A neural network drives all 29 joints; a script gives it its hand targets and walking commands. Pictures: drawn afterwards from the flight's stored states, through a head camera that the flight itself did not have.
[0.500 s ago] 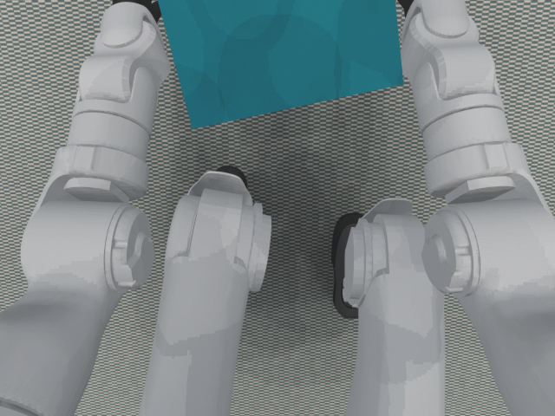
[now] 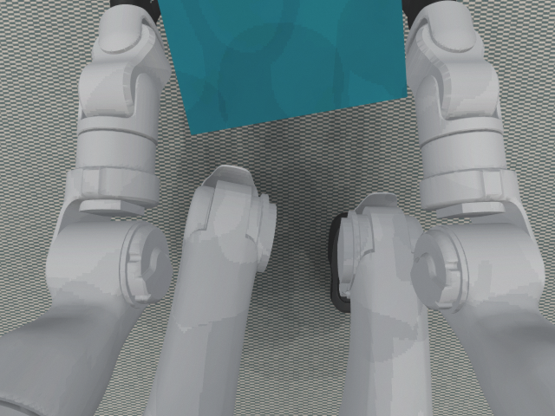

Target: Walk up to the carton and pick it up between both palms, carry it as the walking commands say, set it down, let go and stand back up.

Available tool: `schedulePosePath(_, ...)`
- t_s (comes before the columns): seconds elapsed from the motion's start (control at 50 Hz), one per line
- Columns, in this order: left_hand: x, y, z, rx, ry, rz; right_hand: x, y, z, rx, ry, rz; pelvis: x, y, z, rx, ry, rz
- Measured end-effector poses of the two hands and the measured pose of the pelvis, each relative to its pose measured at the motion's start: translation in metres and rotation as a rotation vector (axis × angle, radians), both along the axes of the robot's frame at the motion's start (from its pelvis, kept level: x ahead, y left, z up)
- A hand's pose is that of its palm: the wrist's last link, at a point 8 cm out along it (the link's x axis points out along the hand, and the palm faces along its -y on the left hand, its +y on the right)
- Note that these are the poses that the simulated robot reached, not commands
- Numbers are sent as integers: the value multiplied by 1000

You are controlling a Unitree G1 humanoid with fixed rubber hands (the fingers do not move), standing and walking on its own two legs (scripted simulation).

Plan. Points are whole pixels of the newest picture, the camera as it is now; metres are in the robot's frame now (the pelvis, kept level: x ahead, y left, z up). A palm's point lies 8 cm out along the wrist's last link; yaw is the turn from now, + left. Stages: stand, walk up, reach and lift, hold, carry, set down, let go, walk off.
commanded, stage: reach and lift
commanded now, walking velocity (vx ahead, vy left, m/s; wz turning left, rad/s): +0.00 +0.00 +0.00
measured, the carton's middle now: (287, 40) +0.51 +0.07 -0.19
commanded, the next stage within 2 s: none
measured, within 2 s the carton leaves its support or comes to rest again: neither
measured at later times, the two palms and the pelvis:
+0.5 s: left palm out of the picture +0.48 +0.23 -0.07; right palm out of the picture +0.53 -0.06 -0.06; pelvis -0.01 +0.00 +0.04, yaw +0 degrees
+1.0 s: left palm out of the picture +0.47 +0.22 +0.01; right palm out of the picture +0.52 -0.07 +0.01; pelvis -0.01 +0.00 +0.10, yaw +0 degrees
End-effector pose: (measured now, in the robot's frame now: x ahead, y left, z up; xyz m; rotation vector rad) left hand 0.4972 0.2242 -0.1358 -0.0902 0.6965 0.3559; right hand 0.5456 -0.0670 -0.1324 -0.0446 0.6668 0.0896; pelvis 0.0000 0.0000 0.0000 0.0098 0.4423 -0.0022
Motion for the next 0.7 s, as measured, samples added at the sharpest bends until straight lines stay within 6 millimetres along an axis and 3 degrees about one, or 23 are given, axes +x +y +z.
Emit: schedulePosePath(0.7, -17, 2, 101, -9, -30, 12, -16, 2, 102, 16, -19, -7, -11, 1, 66, -12, -80, 6)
